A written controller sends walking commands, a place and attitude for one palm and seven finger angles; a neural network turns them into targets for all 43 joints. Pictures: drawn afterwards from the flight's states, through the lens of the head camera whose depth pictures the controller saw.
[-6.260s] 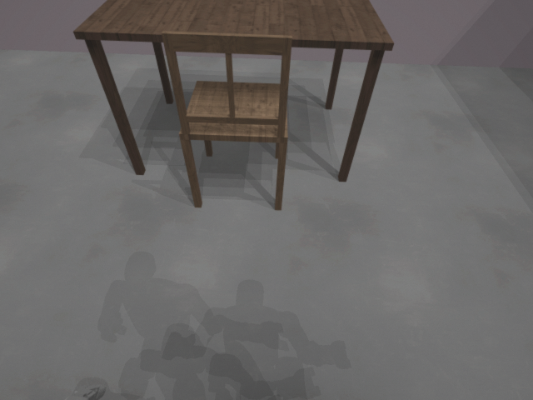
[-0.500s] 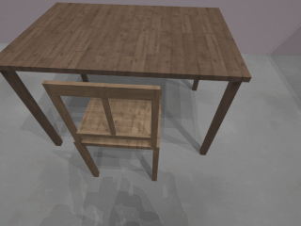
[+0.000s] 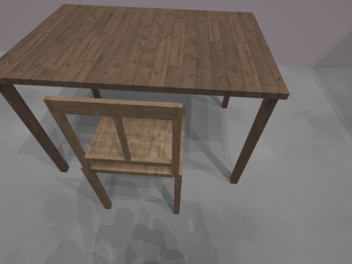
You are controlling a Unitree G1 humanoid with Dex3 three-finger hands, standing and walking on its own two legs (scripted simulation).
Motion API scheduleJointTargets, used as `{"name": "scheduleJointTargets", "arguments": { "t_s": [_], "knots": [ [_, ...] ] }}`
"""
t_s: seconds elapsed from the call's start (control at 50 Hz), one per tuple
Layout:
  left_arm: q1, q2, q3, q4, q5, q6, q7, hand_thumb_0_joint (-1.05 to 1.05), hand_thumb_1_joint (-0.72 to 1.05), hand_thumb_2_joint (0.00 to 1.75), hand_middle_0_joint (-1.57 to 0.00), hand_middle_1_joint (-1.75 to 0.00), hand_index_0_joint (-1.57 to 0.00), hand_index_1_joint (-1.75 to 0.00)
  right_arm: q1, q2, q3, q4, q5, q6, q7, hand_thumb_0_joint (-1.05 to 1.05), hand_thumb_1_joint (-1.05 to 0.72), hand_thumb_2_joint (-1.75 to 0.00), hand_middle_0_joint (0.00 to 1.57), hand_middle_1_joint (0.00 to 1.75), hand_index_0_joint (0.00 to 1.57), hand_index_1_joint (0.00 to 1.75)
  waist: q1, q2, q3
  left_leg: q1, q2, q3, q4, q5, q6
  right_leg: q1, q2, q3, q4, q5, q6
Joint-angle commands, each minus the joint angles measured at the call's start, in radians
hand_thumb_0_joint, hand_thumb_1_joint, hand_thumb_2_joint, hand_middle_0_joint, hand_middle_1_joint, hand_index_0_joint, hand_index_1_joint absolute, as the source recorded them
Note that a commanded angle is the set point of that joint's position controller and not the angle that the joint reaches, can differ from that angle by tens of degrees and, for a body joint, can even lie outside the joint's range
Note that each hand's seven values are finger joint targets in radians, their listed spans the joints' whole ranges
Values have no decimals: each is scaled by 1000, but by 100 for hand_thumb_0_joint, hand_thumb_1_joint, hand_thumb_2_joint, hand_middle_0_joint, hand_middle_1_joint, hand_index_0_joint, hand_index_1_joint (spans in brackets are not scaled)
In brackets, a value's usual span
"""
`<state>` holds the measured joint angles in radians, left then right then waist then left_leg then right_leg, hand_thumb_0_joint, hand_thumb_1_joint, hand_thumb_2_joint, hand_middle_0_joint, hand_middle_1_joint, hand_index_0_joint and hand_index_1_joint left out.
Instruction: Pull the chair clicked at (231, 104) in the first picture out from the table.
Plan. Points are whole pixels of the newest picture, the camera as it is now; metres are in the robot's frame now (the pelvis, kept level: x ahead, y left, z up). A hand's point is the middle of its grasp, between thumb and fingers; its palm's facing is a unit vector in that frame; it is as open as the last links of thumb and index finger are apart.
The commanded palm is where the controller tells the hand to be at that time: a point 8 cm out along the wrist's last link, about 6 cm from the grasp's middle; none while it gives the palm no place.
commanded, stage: look again from close up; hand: left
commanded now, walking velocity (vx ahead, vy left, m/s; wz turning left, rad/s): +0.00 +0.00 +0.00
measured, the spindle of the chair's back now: (123, 139) +0.52 +0.22 -0.11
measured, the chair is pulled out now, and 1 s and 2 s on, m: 0.00 0.00 0.00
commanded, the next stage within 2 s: shuffle to correct the standing spot in 0.14 s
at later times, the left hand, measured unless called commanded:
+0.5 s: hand out of the picture -0.02 +0.16 -0.19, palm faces +0.10 -0.99 -0.14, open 7.3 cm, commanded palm none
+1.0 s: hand (116, 253) +0.18 +0.17 -0.17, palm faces +0.05 -0.97 -0.24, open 7.3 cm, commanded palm none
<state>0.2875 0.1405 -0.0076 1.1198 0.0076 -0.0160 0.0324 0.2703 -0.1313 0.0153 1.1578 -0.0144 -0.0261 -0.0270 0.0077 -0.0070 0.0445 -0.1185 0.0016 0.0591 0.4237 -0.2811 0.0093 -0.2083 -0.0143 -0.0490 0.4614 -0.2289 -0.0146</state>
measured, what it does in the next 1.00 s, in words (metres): steps on the spot: right foot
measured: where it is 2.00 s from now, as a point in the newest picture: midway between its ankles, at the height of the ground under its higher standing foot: outside the picture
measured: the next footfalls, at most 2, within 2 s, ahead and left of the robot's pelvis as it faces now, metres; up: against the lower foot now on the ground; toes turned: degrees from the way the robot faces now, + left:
right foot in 0.86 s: +0.13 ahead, -0.06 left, +0.00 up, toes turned -1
left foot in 1.22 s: +0.12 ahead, +0.14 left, +0.00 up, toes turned +4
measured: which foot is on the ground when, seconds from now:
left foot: down 0.00-0.86, up 0.88-1.00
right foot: down 0.00-0.54, up 0.56-0.84, down 0.86-1.00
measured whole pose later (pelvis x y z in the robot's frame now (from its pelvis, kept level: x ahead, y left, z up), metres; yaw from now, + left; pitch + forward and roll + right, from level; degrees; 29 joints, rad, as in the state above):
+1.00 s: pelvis +0.08 -0.01 -0.01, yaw +2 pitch -1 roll +2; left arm 0.13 0.15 0.03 0.98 0.02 -0.03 0.04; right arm 0.31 -0.14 -0.04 1.12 -0.01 0.02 -0.03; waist -0.02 0.01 0.11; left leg -0.34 -0.01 0.02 1.00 -0.56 -0.02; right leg -0.34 -0.05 -0.11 0.62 -0.25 -0.05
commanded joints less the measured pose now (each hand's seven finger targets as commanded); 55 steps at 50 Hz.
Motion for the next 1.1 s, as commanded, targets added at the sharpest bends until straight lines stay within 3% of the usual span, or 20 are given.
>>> {"name": "scheduleJointTargets", "arguments": {
  "t_s": [0.0,0.22,0.32,0.42,0.46,0.5,0.52,0.54,0.56,0.62,0.72,0.76,0.8,0.82,0.84,0.86,0.88,0.92,0.98,1.08],
  "knots": [
    [75,91,13,-21,1,-15,6,0,90,90,-20,-30,-20,-30,72,-85,-8,-16,3,-12,-8,0,-90,-90,20,30,20,30,-1,0,24,-75,95,-82,-94,137,18,36,-99,103,-76,162,-23],
    [77,86,13,-23,1,-14,5,0,90,90,-20,-30,-20,-30,79,-74,-9,-9,3,-8,-8,0,-90,-90,20,30,20,30,-1,6,40,-79,97,-82,-105,113,17,18,-91,105,-92,119,-26],
    [108,105,32,-33,12,-4,-1,0,90,90,-20,-30,-20,-30,110,-69,-14,-16,-7,10,3,0,-90,-90,20,30,20,30,10,-44,77,-158,49,-43,-36,-140,24,-18,-112,162,-138,-273,-57],
    [149,137,65,-52,11,-2,1,0,90,90,-20,-30,-20,-30,127,-44,-23,-45,-11,15,7,0,-90,-90,20,30,20,30,12,-121,99,-198,19,15,154,-127,20,-78,-223,307,-251,-444,-136],
    [115,124,71,-69,14,-3,1,0,90,90,-20,-30,-20,-30,172,-30,-22,-40,-11,4,9,0,-90,-90,20,30,20,30,-14,-79,104,-115,27,10,77,-104,25,-153,-202,255,-194,-379,-134],
    [75,82,64,-84,14,-3,-8,0,90,90,-20,-30,-20,-30,252,-51,-21,-8,-12,-15,6,0,-90,-90,20,30,20,30,-39,110,81,-28,87,-94,-69,-27,52,-175,-70,84,36,-227,-84],
    [49,45,56,-103,17,-5,-13,0,90,90,-20,-30,-20,-30,301,-103,-32,3,-14,-22,-1,0,-90,-90,20,30,20,30,-59,276,88,24,214,-252,-156,17,114,-263,6,-38,224,-216,-45],
    [-7,36,47,-128,23,-11,-11,0,90,90,-20,-30,-20,-30,339,-120,-34,9,-17,-23,-10,0,-90,-90,20,30,20,30,-80,306,126,89,296,-374,-195,181,186,-404,26,-64,374,-317,-33],
    [-40,39,49,-138,23,-16,-11,0,90,90,-20,-30,-20,-30,354,-110,-27,10,-20,-25,-15,0,-90,-90,20,30,20,30,-83,232,132,130,326,-392,-165,370,235,-473,-1,-31,495,-345,-43],
    [-71,20,51,-144,15,-21,-26,0,90,90,-20,-30,-20,-30,300,-100,-21,-17,-21,-41,-19,0,-90,-90,20,30,20,30,-54,100,78,143,300,-283,-120,575,244,-461,-47,-18,581,-286,-40],
    [-118,9,48,-169,9,-8,-32,0,90,90,-20,-30,-20,-30,267,-105,-26,-16,-24,-39,-22,0,-90,-90,20,30,20,30,-36,140,86,64,240,-154,-123,594,189,-315,-30,-49,367,-200,-36],
    [-53,17,50,-155,8,-13,-24,0,90,90,-20,-30,-20,-30,246,-118,-28,-18,-15,-32,-25,0,-90,-90,20,30,20,30,4,120,42,41,213,-107,-32,747,142,-157,-6,-52,195,-73,-34],
    [105,85,60,-104,7,-31,-8,0,90,90,-20,-30,-20,-30,233,-123,-34,-25,5,-32,-20,0,-90,-90,20,30,20,30,69,40,-69,-14,151,-82,127,682,69,129,-39,-14,-3,239,-23],
    [157,170,74,-88,9,-41,7,0,90,90,-20,-30,-20,-30,248,-100,-37,-38,13,-33,-14,0,-90,-90,20,30,20,30,75,-89,-144,-176,86,-60,251,392,27,331,-199,165,42,662,-80],
    [194,224,81,-74,7,-40,11,0,90,90,-20,-30,-20,-30,276,-71,-48,-48,20,-28,-14,0,-90,-90,20,30,20,30,56,-167,-192,-257,-25,-17,427,-207,-6,386,-398,305,64,1130,-197],
    [191,226,79,-80,5,-34,15,0,90,90,-20,-30,-20,-30,234,-57,-54,-64,22,-13,-23,0,-90,-90,20,30,20,30,60,-169,-173,-269,-20,-58,554,-383,-11,300,-452,320,48,1240,-265],
    [135,210,81,-92,7,-31,18,0,90,90,-20,-30,-20,-30,194,-49,-58,-71,17,8,-22,0,-90,-90,20,30,20,30,52,-260,-142,-284,5,-86,635,-385,-19,201,-439,344,21,1134,-281],
    [20,167,70,-125,13,-12,25,0,90,90,-20,-30,-20,-30,120,-36,-63,-76,14,36,-15,0,-90,-90,20,30,20,30,25,-116,-36,-298,29,-89,660,-328,-29,37,-382,245,-23,894,-259],
    [-45,188,79,-166,20,2,22,0,90,90,-20,-30,-20,-30,125,-33,-65,-91,4,62,5,0,-90,-90,20,30,20,30,-7,-132,-73,-244,14,-42,614,-204,-47,-85,-313,162,-82,559,-204],
    [-58,214,97,-205,31,21,13,0,90,90,-20,-30,-20,-30,52,-51,-71,-157,-3,57,17,0,-90,-90,20,30,20,30,9,-141,-63,-214,5,-12,428,-147,-46,-129,-282,203,-127,169,-187]
  ]
}}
